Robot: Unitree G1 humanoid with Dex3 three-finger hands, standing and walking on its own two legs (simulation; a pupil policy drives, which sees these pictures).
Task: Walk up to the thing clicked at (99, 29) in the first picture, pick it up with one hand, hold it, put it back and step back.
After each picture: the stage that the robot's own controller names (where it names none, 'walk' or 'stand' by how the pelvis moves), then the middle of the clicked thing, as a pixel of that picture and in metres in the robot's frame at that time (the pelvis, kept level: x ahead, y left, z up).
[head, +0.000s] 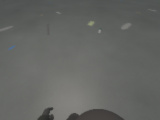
stand; (99, 30) +2.33 -0.19 -0.72
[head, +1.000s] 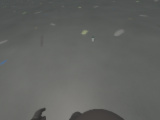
walk; (93, 39) +2.18 +0.13 -0.70
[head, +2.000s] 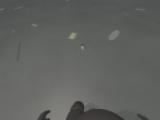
walk; (82, 46) +1.50 +0.33 -0.72
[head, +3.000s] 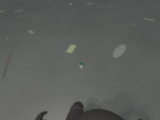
walk; (81, 65) +0.99 +0.25 -0.72
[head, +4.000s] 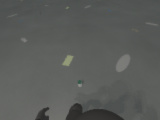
walk; (79, 83) +0.63 +0.21 -0.72
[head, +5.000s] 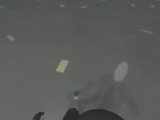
stand; (75, 95) +0.43 +0.16 -0.70
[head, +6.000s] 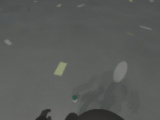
stand; (74, 98) +0.37 +0.18 -0.72
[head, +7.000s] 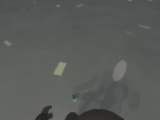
stand; (74, 98) +0.38 +0.20 -0.72
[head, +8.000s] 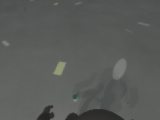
stand; (75, 97) +0.37 +0.19 -0.72
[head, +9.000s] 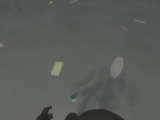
stand; (73, 97) +0.34 +0.21 -0.72
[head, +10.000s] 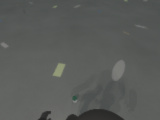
stand; (74, 99) +0.37 +0.19 -0.73
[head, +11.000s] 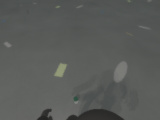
stand; (75, 100) +0.36 +0.17 -0.73
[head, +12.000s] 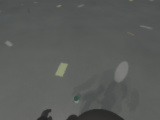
stand; (76, 99) +0.36 +0.17 -0.73
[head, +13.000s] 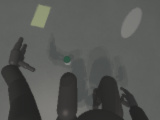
go down; (67, 60) +0.45 +0.20 -0.36
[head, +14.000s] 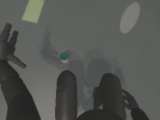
go down; (64, 58) +0.45 +0.21 -0.30
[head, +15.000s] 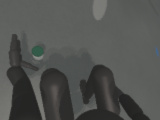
close in; (38, 53) +0.44 +0.25 -0.22
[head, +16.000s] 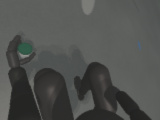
close; (25, 51) +0.44 +0.27 -0.22
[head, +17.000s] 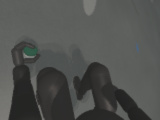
lift; (30, 53) +0.42 +0.25 -0.23
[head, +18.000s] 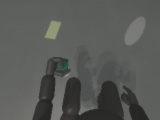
lift; (63, 68) +0.34 +0.20 -0.04
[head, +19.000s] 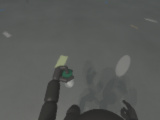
hold; (68, 78) +0.31 +0.17 -0.01
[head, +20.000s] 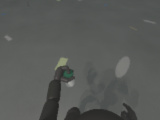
hold; (69, 78) +0.31 +0.17 -0.02
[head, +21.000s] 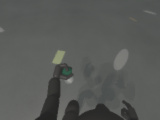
crouch; (68, 75) +0.34 +0.17 -0.05
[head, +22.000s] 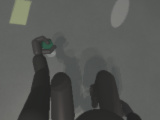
lower; (49, 49) +0.48 +0.24 -0.11
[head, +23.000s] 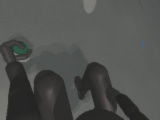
lower; (21, 53) +0.43 +0.28 -0.23
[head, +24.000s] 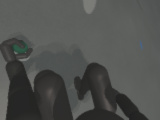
lower; (21, 52) +0.43 +0.28 -0.23
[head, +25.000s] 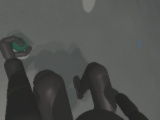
lower; (21, 50) +0.44 +0.28 -0.23
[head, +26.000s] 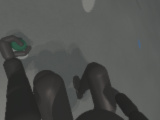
lower; (20, 49) +0.44 +0.28 -0.23
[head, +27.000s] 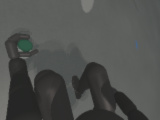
open; (24, 49) +0.44 +0.26 -0.24
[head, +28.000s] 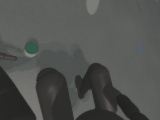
stand; (31, 50) +0.43 +0.26 -0.24
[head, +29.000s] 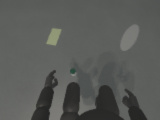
walk; (73, 72) +0.43 +0.18 -0.49
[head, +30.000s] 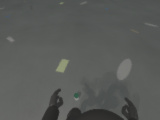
stand; (76, 96) +0.39 +0.16 -0.66
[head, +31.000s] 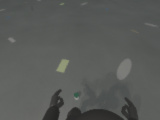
stand; (76, 96) +0.40 +0.17 -0.67
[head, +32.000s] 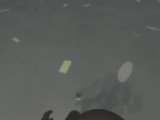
stand; (78, 96) +0.40 +0.15 -0.71
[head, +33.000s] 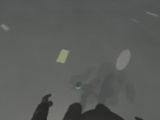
walk; (78, 85) +0.44 +0.12 -0.70
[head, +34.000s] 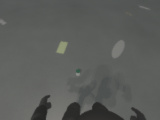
walk; (78, 72) +0.62 +0.15 -0.71
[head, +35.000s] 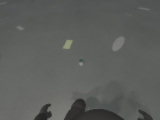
walk; (81, 62) +0.92 +0.23 -0.69
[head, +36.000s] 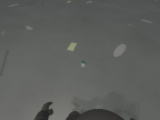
stand; (83, 63) +1.02 +0.15 -0.72
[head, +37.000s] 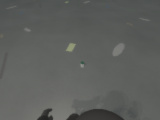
stand; (82, 64) +1.01 +0.17 -0.72
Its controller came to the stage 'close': yes
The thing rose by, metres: 0.70
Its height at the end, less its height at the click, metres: +0.00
